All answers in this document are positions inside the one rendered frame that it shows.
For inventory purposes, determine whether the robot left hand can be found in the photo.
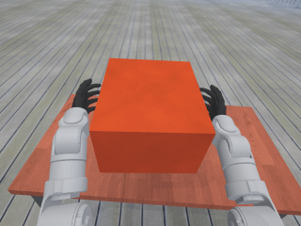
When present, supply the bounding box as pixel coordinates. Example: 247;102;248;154
71;78;101;113

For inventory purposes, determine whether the robot right upper arm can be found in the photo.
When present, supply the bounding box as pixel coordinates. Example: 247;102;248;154
228;205;283;226

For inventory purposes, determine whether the right robot forearm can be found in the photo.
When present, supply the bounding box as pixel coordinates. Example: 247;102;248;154
212;115;284;226

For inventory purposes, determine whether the left robot forearm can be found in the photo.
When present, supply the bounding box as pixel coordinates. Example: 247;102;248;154
36;107;89;226

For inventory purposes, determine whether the robot left upper arm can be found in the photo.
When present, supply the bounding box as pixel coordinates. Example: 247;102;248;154
38;202;93;226

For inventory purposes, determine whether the table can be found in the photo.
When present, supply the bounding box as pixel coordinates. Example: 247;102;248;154
8;94;301;218

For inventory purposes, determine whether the carton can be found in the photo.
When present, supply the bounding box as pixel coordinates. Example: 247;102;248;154
89;57;216;173

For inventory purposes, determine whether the robot right hand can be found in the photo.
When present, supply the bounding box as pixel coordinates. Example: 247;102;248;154
199;85;227;121

